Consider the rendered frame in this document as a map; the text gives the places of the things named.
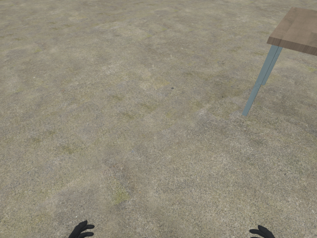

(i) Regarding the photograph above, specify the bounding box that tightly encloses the robot left hand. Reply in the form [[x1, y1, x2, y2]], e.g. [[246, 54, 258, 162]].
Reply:
[[68, 220, 95, 238]]

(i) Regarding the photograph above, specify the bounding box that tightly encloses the table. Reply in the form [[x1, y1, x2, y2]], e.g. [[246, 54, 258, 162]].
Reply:
[[242, 7, 317, 116]]

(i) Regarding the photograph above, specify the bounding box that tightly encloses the robot right hand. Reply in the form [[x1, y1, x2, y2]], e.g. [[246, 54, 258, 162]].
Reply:
[[249, 225, 275, 238]]

